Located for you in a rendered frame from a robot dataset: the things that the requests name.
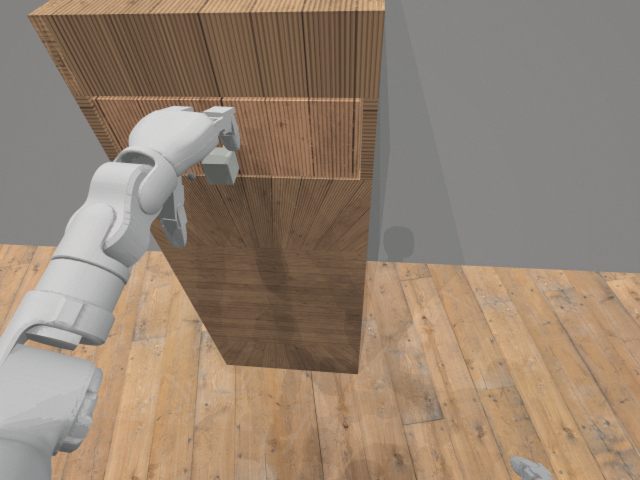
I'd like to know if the left robot upper arm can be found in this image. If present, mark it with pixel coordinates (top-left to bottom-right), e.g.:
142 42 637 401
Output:
0 343 103 480

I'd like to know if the cabinet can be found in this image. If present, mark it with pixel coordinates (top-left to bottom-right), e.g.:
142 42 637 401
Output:
27 0 385 374

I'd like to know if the robot left hand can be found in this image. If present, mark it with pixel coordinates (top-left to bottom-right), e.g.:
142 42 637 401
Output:
129 106 240 248

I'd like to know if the handle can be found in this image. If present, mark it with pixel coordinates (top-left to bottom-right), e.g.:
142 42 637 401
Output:
201 145 239 185

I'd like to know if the left robot forearm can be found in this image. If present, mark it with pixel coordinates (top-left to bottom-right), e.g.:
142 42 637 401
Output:
0 146 177 369

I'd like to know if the robot right hand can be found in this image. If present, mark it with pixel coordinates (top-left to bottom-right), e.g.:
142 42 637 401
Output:
510 456 552 480

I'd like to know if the drawer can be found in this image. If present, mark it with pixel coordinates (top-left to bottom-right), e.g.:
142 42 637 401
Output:
91 96 361 178

